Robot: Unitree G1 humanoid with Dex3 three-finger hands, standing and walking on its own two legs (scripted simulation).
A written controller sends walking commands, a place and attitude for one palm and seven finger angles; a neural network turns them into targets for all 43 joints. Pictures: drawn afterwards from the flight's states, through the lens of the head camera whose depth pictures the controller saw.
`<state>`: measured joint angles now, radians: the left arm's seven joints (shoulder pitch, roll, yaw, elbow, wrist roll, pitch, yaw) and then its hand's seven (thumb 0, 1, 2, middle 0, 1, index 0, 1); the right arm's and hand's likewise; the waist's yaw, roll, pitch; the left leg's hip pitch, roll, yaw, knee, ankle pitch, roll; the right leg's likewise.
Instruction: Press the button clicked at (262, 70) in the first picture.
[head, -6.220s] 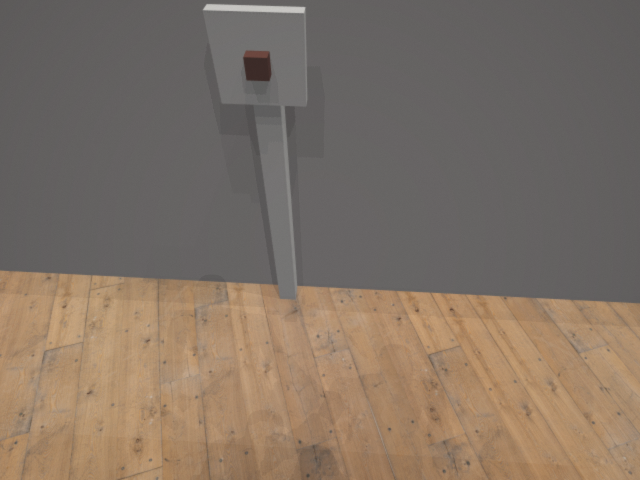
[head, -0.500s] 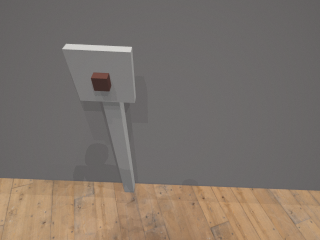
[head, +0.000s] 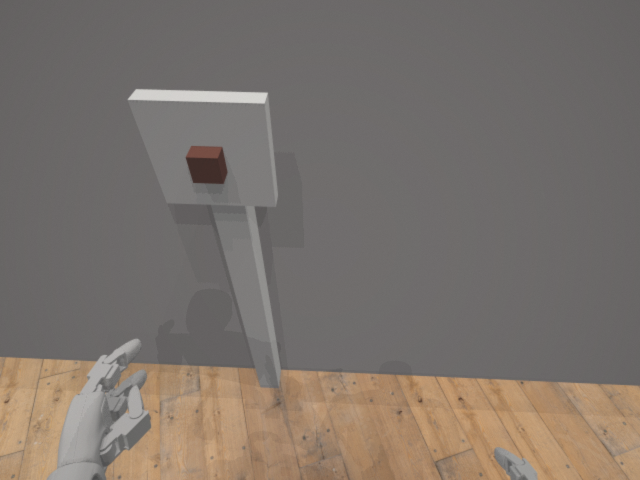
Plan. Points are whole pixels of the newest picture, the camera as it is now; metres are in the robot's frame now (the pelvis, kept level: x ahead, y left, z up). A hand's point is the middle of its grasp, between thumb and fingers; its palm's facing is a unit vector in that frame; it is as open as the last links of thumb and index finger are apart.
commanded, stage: raise the hand and make a fist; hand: left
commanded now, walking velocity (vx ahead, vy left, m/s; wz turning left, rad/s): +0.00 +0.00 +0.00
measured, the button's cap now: (208, 163) +0.50 +0.20 +0.14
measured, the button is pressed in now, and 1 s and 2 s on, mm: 0 0 0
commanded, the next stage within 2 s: aim a knuckle at the button in 1.82 s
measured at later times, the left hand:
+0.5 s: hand (177, 421) +0.19 +0.18 +0.01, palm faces -0.04 -1.00 -0.06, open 3.7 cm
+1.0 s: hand (147, 369) +0.21 +0.20 +0.09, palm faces +0.06 -1.00 -0.08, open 3.1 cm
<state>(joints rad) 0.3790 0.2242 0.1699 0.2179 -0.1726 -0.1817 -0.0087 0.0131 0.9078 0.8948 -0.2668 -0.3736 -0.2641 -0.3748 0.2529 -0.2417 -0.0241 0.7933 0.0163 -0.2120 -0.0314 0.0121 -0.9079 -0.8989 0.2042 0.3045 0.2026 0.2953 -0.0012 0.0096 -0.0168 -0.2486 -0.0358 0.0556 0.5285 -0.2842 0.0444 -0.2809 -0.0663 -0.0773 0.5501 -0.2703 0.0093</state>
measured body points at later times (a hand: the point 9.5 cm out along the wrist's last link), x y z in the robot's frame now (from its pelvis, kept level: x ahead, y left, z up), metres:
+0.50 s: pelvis -0.01 -0.04 -0.05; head +0.03 -0.04 +0.39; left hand +0.18 +0.23 +0.02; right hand +0.19 -0.27 -0.12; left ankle +0.00 +0.09 -0.73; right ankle +0.01 -0.13 -0.73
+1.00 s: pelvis +0.00 -0.01 -0.02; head +0.01 -0.02 +0.43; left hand +0.20 +0.25 +0.09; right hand +0.19 -0.24 -0.08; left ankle +0.00 +0.09 -0.73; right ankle +0.01 -0.13 -0.73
